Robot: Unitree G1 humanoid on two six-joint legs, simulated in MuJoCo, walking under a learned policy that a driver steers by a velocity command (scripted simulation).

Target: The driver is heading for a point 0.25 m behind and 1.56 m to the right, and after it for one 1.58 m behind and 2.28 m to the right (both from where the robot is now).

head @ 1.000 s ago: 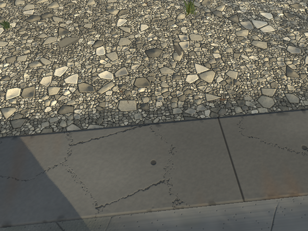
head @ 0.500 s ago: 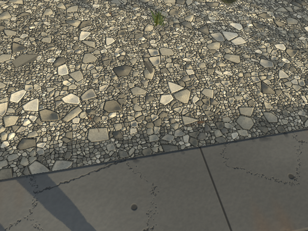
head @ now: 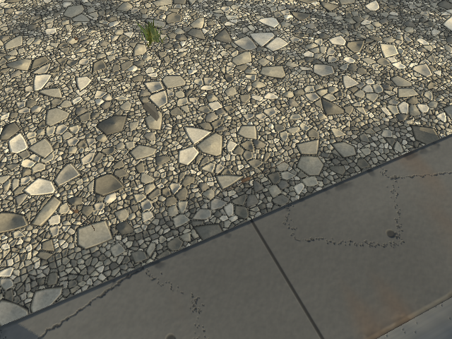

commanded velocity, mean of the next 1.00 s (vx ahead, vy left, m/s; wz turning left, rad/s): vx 0.31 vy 0.00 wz -0.59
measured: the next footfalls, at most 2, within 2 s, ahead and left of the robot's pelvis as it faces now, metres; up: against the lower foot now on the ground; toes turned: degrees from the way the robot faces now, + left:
left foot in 0.14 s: +0.05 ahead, +0.13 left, +0.00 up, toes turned -9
right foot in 0.62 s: +0.24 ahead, -0.17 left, +0.00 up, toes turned -27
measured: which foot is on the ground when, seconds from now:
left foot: up 0.00-0.12, down 0.14-0.64, up 0.66-1.00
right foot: down 0.00-0.12, up 0.14-0.60, down 0.62-1.00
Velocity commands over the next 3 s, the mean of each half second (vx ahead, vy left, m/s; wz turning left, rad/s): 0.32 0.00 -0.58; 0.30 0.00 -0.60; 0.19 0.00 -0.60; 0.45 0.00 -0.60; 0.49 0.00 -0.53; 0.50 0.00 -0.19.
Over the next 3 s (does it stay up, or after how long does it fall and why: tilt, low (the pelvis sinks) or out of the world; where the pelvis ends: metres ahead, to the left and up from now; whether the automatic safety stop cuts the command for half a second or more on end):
stays up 0.49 -0.95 0.01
